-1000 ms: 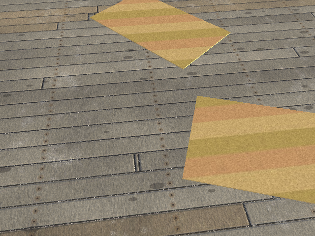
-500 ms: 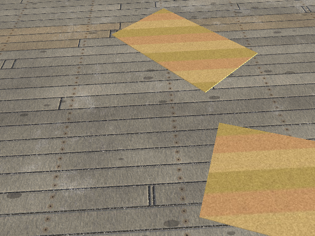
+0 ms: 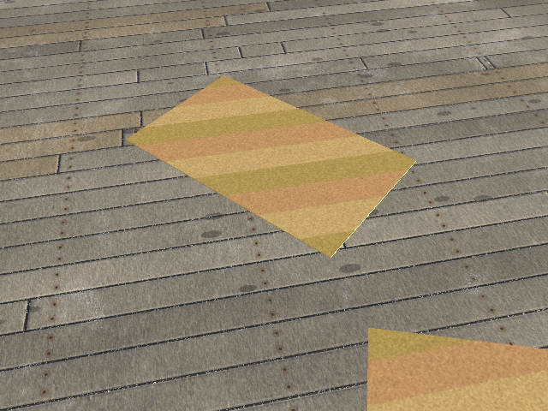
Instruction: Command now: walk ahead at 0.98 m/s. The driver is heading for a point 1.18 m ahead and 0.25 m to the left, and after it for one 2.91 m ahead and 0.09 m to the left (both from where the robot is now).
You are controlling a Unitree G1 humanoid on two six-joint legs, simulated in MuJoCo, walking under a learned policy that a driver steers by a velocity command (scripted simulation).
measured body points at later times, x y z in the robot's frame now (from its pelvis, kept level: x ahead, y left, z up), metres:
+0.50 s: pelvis +0.46 -0.04 +0.00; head +0.46 -0.04 +0.45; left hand +0.40 +0.21 -0.14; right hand +0.65 -0.28 -0.09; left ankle +0.60 +0.15 -0.64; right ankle +0.40 -0.13 -0.74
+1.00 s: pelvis +0.90 +0.08 +0.00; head +0.90 +0.10 +0.45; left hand +1.04 +0.39 -0.03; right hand +1.02 -0.15 -0.12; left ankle +0.84 +0.09 -0.74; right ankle +1.16 -0.04 -0.66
